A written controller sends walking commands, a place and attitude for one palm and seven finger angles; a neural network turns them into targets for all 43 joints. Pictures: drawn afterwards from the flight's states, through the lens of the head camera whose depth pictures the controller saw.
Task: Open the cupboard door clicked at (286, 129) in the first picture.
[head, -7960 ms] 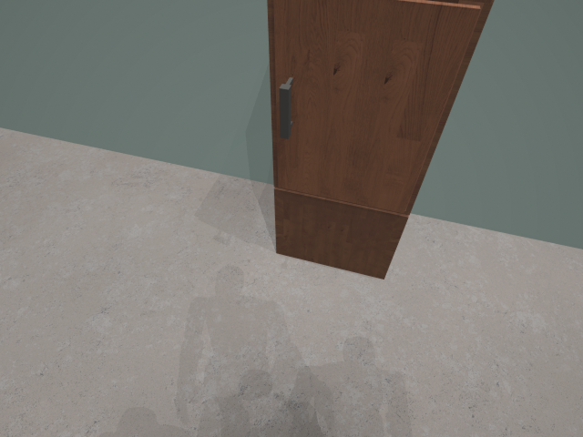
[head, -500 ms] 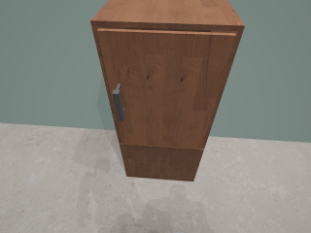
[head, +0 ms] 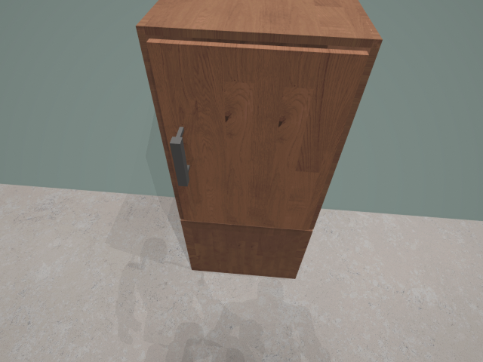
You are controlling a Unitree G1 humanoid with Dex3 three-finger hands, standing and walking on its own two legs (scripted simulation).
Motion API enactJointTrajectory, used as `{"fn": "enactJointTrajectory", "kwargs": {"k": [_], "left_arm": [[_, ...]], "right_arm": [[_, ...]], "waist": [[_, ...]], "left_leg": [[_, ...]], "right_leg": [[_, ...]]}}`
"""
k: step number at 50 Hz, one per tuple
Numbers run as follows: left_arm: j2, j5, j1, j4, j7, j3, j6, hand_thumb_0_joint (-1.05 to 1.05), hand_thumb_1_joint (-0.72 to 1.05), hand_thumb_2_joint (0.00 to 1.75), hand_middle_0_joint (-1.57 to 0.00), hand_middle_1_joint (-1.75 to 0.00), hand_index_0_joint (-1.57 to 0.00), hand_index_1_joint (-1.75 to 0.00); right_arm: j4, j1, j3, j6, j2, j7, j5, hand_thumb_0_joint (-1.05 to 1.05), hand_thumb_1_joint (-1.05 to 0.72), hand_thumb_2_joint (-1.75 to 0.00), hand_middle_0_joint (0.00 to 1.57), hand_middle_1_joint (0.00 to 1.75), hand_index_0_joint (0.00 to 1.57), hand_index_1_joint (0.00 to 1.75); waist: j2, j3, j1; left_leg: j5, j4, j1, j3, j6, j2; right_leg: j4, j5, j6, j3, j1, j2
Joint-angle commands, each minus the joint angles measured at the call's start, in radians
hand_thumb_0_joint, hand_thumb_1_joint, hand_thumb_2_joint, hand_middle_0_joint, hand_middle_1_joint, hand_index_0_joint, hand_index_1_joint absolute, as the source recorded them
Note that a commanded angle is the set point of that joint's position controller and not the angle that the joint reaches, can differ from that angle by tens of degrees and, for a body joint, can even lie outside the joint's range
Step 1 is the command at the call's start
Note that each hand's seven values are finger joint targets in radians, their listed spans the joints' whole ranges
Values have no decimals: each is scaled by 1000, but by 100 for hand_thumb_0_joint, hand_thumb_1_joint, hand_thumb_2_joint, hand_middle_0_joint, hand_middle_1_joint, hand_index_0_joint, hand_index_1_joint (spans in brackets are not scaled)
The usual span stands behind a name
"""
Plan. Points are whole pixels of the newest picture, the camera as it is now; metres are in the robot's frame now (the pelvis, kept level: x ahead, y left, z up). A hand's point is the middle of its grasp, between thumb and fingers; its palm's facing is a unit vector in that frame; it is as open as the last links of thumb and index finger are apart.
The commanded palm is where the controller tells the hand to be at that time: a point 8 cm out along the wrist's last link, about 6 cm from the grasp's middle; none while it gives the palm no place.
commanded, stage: look again from close up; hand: left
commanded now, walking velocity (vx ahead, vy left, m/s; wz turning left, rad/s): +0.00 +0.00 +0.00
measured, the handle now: (182, 157) +0.58 +0.18 -0.03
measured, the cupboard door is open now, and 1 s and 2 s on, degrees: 0 0 0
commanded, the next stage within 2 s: raise the hand with hooked fingers in 0.48 s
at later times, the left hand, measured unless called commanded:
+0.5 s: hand out of the picture +0.02 +0.18 -0.17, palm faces +0.00 -0.98 -0.21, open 7.4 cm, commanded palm none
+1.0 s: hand (138, 344) +0.17 +0.19 -0.08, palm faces -0.01 -1.00 +0.02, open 8.6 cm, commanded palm +0.14 +0.25 -0.06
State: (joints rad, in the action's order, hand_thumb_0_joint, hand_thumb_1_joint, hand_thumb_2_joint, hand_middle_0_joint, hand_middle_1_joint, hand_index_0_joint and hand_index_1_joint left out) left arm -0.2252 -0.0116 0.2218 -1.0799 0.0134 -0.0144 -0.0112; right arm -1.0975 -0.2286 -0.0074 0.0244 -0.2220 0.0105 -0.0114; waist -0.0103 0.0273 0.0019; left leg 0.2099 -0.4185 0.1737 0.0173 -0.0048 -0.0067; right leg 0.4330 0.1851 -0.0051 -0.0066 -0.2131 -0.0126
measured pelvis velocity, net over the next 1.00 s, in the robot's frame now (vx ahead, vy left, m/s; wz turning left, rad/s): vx -0.01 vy -0.01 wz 0.02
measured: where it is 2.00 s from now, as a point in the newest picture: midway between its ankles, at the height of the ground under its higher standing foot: outside the picture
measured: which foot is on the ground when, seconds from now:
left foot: down 0.00-1.00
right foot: down 0.00-1.00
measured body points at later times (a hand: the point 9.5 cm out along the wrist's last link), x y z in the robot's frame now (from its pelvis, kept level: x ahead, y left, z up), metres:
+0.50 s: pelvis +0.00 +0.00 +0.00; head +0.01 +0.00 +0.45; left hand +0.02 +0.24 -0.16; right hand +0.03 -0.24 -0.15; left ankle +0.01 +0.12 -0.74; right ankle +0.03 -0.12 -0.74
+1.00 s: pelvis -0.01 -0.01 -0.10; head +0.04 +0.00 +0.34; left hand +0.16 +0.24 -0.08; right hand +0.24 -0.25 -0.12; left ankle +0.01 +0.12 -0.74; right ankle +0.03 -0.12 -0.74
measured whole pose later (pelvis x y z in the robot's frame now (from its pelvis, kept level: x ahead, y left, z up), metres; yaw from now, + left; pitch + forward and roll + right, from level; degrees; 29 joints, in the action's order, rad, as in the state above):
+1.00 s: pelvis -0.01 -0.01 -0.10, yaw +1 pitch +13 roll +0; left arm -0.22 0.32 0.43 -0.16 -0.44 0.19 -0.49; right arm -0.46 -0.15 0.06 0.27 -0.28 0.02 0.03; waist -0.03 -0.14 -0.03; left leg 0.56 -1.21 0.87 -0.01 0.01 0.00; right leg 1.21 0.53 0.01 0.02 -0.90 -0.01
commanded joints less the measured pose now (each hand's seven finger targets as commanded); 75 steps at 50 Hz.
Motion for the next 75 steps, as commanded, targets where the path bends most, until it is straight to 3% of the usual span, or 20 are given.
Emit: {"fn": "enactJointTrajectory", "kwargs": {"k": [1, 28, 29, 30, 31, 32, 34, 35, 36, 39, 42, 44, 47, 48, 52, 54, 56, 62, 67, 75], "left_arm": [[-137, 0, 19, 39, 12, 33, -22, 0, 90, 90, -20, -30, -20, -30], [-88, -1, 69, 16, 15, 28, -18, 0, 90, 90, -20, -30, -20, -30], [-65, -7, 174, -26, 56, 18, -30, 0, 90, 90, -20, -30, -20, -30], [-337, 224, -615, 1519, 38, 209, -256, 0, 88, 89, -20, -32, -20, -32], [-254, 150, -126, 1260, 79, 194, -210, 0, 85, 88, -20, -33, -20, -33], [-2, 188, 157, 1066, 95, 71, -90, 0, 83, 87, -21, -34, -21, -34], [8, 224, 31, 1074, 56, 87, -170, 0, 78, 85, -21, -37, -21, -37], [-13, 220, 56, 972, 26, 131, -236, 0, 76, 84, -21, -39, -21, -39], [27, 230, 131, 887, -21, 134, -311, 0, 74, 83, -21, -40, -21, -40], [28, 258, 325, 803, -212, 177, -550, 0, 67, 80, -22, -45, -22, -45], [-98, 274, 348, 808, -415, 269, -706, 0, 60, 77, -22, -50, -22, -50], [-116, 331, 319, 921, -479, 294, -649, 0, 55, 75, -22, -53, -22, -53], [-159, 400, 209, 1170, -471, 344, -545, 0, 48, 72, -23, -57, -23, -57], [-162, 400, 193, 1235, -450, 350, -526, 0, 46, 71, -23, -58, -23, -58], [-164, 348, 93, 1462, -395, 299, -537, 0, 36, 67, -24, -64, -24, -64], [-139, 328, 145, 1423, -406, 277, -529, 0, 32, 65, -24, -68, -24, -68], [-147, 330, 139, 1372, -427, 280, -504, 0, 27, 63, -25, -70, -25, -70], [-226, 387, 186, 1254, -473, 408, -375, 0, 13, 57, -25, -80, -25, -80], [-226, 404, 150, 1231, -444, 428, -376, 0, 1, 52, -26, -87, -26, -87], [-257, 395, 57, 1179, -462, 419, -414, 0, -17, 44, -28, -99, -28, -99]], "right_arm": [[33, -13, 31, 15, -136, 7, -1, 0, -90, -90, 20, 30, 20, 30], [2, -44, 23, 7, -84, 12, 1, 0, -90, -90, 20, 30, 20, 30], [61, 43, 23, 11, -83, 4, 9, 0, -90, -90, 20, 30, 20, 30], [430, 23, 37, 149, -221, 57, 61, 0, -90, -90, 20, 30, 20, 30], [387, 103, 21, 238, -142, 98, 63, 0, -90, -90, 20, 30, 20, 30], [389, 94, 35, 273, -98, 88, 74, 0, -90, -90, 20, 30, 20, 30], [438, 86, 41, 305, -140, 81, 65, 0, -90, -90, 20, 30, 20, 30], [445, 71, 59, 312, -158, 74, 48, 0, -90, -90, 20, 30, 20, 30], [478, 73, 67, 320, -152, 63, 32, 0, -90, -90, 20, 30, 20, 30], [587, 92, 94, 336, -141, 7, 17, 0, -90, -90, 20, 30, 20, 30], [674, 103, 117, 327, -162, -31, 23, 0, -90, -90, 20, 30, 20, 30], [754, 131, 115, 308, -164, -19, 41, 0, -90, -90, 20, 30, 20, 30], [806, 121, 103, 287, -158, 10, 45, 0, -90, -90, 20, 30, 20, 30], [799, 101, 103, 279, -143, 14, 44, 0, -90, -90, 20, 30, 20, 30], [749, 45, 94, 262, -142, 39, 22, 0, -90, -90, 20, 30, 20, 30], [717, 39, 95, 263, -137, 41, 25, 0, -90, -90, 20, 30, 20, 30], [702, 47, 92, 266, -144, 45, 31, 0, -90, -90, 20, 30, 20, 30], [722, 86, 82, 252, -144, 56, 49, 0, -90, -90, 20, 30, 20, 30], [726, 73, 71, 252, -136, 57, 45, 0, -90, -90, 20, 30, 20, 30], [722, 23, 66, 261, -168, 58, 52, 0, -90, -90, 20, 30, 20, 30]], "waist": [[-2, 0, 0], [7, 37, -3], [57, 47, -47], [208, -434, 89], [277, -370, -25], [205, -178, 9], [18, 72, 58], [-106, 71, 65], [-184, 60, 36], [-183, -92, -54], [-73, -176, -66], [-74, -277, -78], [40, -353, -70], [58, -368, -53], [75, -409, 14], [129, -404, 23], [98, -381, 38], [54, -441, -27], [0, -411, -25], [43, -356, 2]], "left_leg": [[-30, 97, 47, -93, -13, 101], [-3, 112, 53, -88, -9, 99], [-12, -70, 62, -14, 16, 111], [-58, 44, -169, -22, -7, -12], [-44, 45, -119, 19, -14, 11], [86, 54, 44, -18, 15, 24], [217, -23, 195, -62, 1, 3], [251, -86, 267, -61, 4, -1], [264, -162, 348, -57, 8, -10], [246, -374, 511, -11, 21, -32], [204, -547, 644, -3, 16, -39], [205, -581, 680, 9, -2, -42], [159, -623, 668, -8, -10, -35], [179, -628, 670, -6, -11, -28], [-15, -693, 597, -48, -28, 2], [-35, -690, 574, -54, -25, 8], [20, -689, 601, -60, -24, 8], [44, -648, 639, -64, -17, -3], [51, -619, 648, -64, -16, -2], [127, -565, 617, -59, -18, -4]], "right_leg": [[-93, -7, 35, -100, 24, -94], [-112, 18, 33, -91, 18, -88], [-85, -150, 21, -101, -10, -133], [-1, -94, 25, -13, 116, -32], [65, 24, 56, 43, 81, 2], [57, 107, 37, 101, -32, 4], [64, 216, 14, 114, -208, 12], [95, 310, 9, 118, -295, 12], [150, 371, 8, 120, -368, 17], [333, 420, 29, 72, -461, 10], [467, 366, 53, -12, -493, -1], [504, 357, 42, -35, -491, -3], [532, 315, 35, -53, -494, 13], [511, 350, 30, -57, -499, 8], [609, 25, 33, 8, -537, 41], [610, 14, 32, 30, -576, 40], [593, 73, 27, 38, -597, 43], [561, 141, 30, 33, -497, 38], [541, 162, 25, 42, -484, 38], [498, 249, 25, 47, -525, 33]]}}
